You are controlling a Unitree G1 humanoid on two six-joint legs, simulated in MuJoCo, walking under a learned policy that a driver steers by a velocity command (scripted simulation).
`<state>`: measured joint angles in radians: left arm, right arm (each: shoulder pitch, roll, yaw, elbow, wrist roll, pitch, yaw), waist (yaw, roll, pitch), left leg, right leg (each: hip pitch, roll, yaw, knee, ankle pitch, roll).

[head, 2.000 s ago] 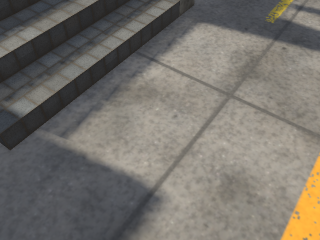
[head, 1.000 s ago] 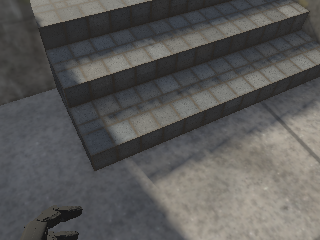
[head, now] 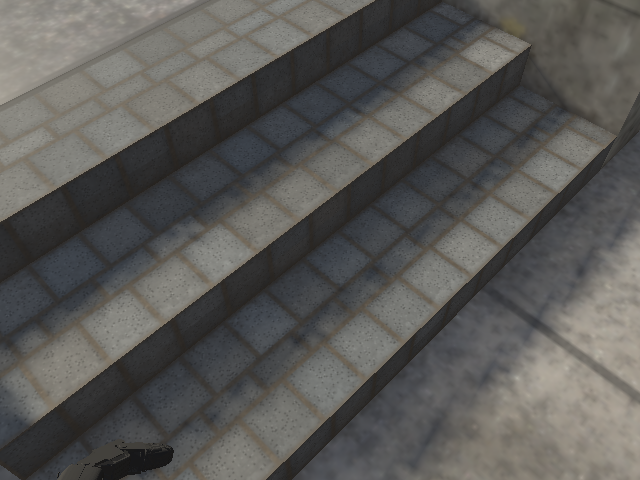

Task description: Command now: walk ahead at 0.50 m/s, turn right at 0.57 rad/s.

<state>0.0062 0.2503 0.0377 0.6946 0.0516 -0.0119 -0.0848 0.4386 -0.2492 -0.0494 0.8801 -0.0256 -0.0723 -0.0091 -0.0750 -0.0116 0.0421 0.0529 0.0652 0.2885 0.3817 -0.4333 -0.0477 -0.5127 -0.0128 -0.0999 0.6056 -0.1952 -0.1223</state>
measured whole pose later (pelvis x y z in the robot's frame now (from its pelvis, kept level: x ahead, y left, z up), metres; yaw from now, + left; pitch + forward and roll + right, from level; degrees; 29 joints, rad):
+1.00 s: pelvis +0.58 +0.05 +0.13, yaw +20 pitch +5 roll -1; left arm 0.05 0.18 -0.06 0.65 0.07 -0.06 -0.03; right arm 0.45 -0.20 0.00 0.98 -0.10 -0.10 0.07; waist -0.04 0.01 -0.09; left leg -0.30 -0.19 -0.08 0.63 -0.40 0.16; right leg -1.11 -0.05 0.11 1.66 -0.21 -0.10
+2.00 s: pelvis +1.18 +0.31 +0.37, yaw +32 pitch +6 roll +3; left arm 0.21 0.24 0.02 0.92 0.07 -0.08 -0.06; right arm 0.34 -0.20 -0.02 1.08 -0.05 -0.07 0.03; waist 0.00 -0.05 -0.13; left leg -0.48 -0.06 0.14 0.76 -0.38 0.08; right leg -0.88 -0.01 0.16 1.70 -0.12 -0.18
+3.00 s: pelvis +1.61 +0.61 +0.39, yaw +51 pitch +3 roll +0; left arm 0.23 0.24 0.07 0.94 -0.02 -0.12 0.02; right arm 0.10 -0.24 -0.10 0.83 0.01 -0.05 0.02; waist 0.01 -0.01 0.04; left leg -0.45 -0.07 0.04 0.58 -0.18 0.10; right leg -0.32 -0.06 -0.01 1.25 -0.43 0.01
